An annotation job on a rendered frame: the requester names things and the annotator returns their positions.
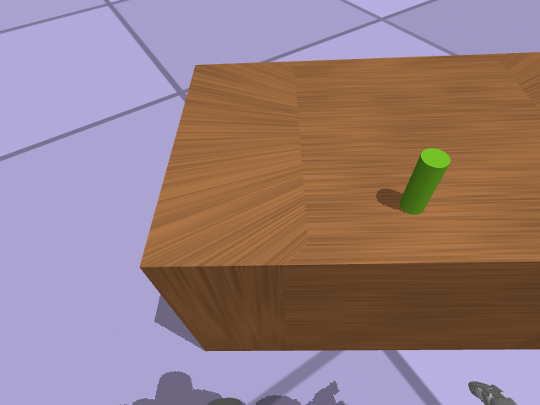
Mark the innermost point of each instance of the right robot hand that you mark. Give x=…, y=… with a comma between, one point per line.
x=490, y=395

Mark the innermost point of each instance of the can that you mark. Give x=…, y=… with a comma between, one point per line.
x=426, y=176

